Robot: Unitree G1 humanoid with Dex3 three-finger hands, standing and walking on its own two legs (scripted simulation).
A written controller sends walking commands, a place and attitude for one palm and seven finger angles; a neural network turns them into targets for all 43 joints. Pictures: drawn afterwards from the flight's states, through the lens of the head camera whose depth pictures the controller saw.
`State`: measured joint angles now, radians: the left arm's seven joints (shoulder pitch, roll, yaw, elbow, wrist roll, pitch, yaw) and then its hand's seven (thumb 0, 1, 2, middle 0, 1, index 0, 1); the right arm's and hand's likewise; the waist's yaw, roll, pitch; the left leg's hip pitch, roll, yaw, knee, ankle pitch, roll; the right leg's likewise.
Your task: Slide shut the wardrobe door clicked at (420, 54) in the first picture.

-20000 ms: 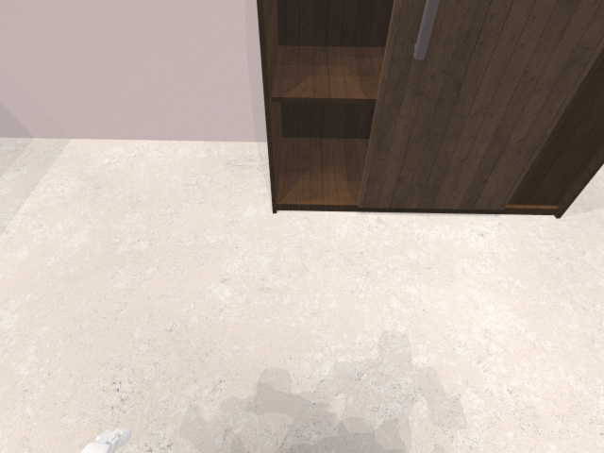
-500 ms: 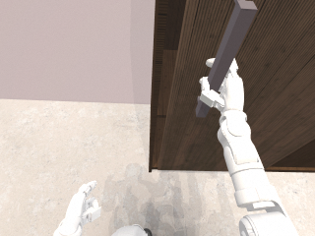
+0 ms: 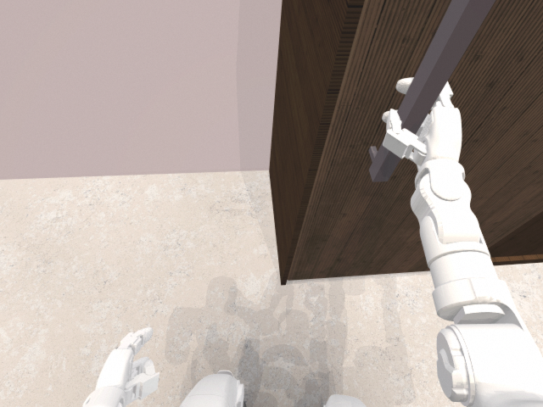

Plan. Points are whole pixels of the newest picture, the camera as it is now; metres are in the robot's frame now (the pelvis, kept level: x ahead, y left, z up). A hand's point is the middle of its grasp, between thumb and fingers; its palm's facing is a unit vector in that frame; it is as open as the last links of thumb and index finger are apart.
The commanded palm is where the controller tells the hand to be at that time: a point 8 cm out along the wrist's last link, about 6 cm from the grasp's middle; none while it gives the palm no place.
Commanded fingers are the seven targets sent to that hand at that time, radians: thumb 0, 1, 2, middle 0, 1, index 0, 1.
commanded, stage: stop walking and hold the door there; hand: right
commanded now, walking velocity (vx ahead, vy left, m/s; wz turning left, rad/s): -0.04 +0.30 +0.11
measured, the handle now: (410, 95) +0.50 -0.20 +0.16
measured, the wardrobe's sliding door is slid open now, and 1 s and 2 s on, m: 0.00 0.00 0.00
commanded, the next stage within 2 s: none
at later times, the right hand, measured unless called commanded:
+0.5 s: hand (394, 131) +0.45 -0.17 +0.13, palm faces +0.31 +0.93 -0.21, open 6.3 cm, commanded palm +0.41 -0.22 +0.13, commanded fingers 0.00 -0.90 -0.90 0.45 1.40 0.45 1.40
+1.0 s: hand (396, 133) +0.45 -0.18 +0.13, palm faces +0.21 +0.96 -0.20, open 6.1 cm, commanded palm +0.41 -0.21 +0.13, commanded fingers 0.00 -0.90 -0.90 0.45 1.40 0.45 1.40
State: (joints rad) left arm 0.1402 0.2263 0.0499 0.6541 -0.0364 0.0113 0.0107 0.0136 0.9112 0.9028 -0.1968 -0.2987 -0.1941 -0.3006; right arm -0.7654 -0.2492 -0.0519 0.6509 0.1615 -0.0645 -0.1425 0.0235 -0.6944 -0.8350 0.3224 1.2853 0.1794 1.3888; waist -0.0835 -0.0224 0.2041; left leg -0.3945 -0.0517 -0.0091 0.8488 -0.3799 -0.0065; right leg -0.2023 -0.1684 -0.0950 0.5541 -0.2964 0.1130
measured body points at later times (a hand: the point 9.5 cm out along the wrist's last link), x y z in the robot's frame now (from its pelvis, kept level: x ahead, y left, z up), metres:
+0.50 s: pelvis +0.02 +0.05 +0.02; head +0.04 +0.06 +0.47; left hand +0.14 +0.36 -0.07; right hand +0.43 -0.22 +0.15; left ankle +0.03 +0.13 -0.72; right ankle +0.04 -0.05 -0.72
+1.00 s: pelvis +0.03 +0.00 +0.01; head +0.03 +0.01 +0.46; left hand +0.12 +0.25 -0.10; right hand +0.43 -0.23 +0.15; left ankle +0.03 +0.13 -0.72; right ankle +0.04 -0.05 -0.72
